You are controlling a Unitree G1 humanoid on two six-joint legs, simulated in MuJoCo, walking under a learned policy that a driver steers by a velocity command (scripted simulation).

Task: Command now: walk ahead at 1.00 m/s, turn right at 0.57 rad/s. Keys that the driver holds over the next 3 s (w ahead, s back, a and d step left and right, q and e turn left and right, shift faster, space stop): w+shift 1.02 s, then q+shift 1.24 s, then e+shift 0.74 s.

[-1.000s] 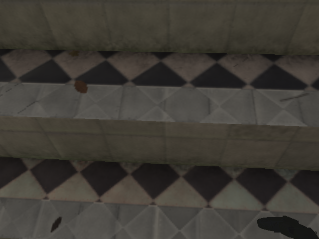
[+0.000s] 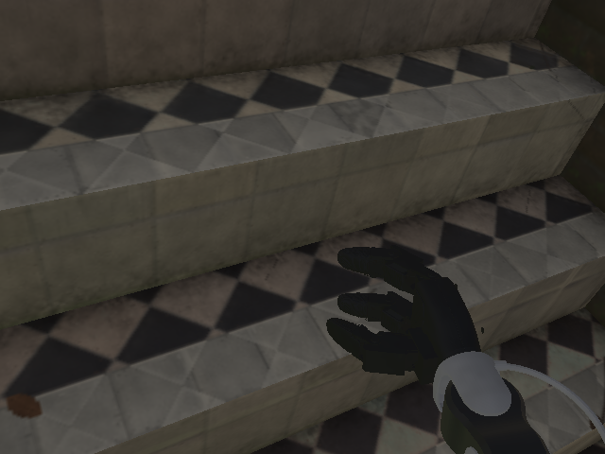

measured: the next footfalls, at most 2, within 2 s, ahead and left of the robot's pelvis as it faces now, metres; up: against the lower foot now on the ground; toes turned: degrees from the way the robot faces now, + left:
right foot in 0.06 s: +0.12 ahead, -0.01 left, -0.02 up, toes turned -11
left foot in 0.46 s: +0.10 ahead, +0.28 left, +0.20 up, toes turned -12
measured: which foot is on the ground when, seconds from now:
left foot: down 0.00-0.02, up 0.04-0.44, down 0.46-0.66, up 0.68-1.00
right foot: up 0.00-0.04, down 0.06-0.48, up 0.50-0.66, down 0.68-1.00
